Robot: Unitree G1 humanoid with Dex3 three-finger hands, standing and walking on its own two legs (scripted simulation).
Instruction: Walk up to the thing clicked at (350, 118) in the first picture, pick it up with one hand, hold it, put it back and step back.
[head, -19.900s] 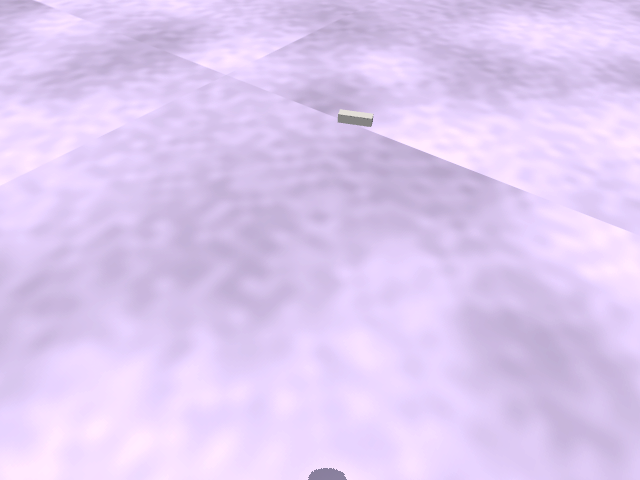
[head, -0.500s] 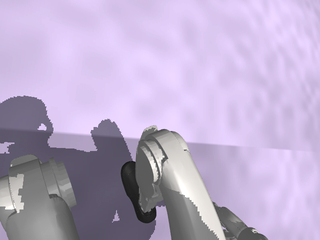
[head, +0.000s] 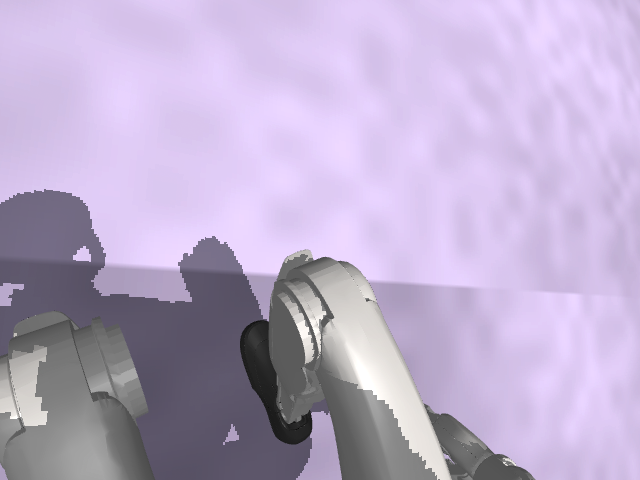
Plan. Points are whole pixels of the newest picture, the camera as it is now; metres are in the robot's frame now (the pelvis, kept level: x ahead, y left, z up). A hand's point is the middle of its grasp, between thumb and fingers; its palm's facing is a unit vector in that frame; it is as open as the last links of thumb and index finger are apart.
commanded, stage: close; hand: left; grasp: from above
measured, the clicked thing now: out of the picture +0.43 +0.38 -0.27
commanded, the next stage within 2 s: settle in 0.40 s
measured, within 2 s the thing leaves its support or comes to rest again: leaves its support in 0.88 s
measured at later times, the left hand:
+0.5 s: hand out of the picture +0.41 +0.36 -0.25, palm faces -0.43 -0.17 -0.89, open 9.1 cm
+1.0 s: hand out of the picture +0.42 +0.37 -0.22, palm faces -0.38 -0.16 -0.91, open 9.1 cm
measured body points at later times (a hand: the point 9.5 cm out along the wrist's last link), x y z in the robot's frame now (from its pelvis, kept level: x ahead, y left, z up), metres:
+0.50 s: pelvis +0.00 +0.00 +0.00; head +0.27 +0.15 +0.33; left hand +0.43 +0.37 -0.20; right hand +0.09 -0.25 -0.05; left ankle +0.06 +0.12 -0.27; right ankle +0.12 -0.12 -0.27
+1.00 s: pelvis +0.01 +0.00 +0.01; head +0.26 +0.15 +0.35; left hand +0.44 +0.37 -0.17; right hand +0.10 -0.26 -0.06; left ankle +0.06 +0.12 -0.27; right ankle +0.12 -0.12 -0.27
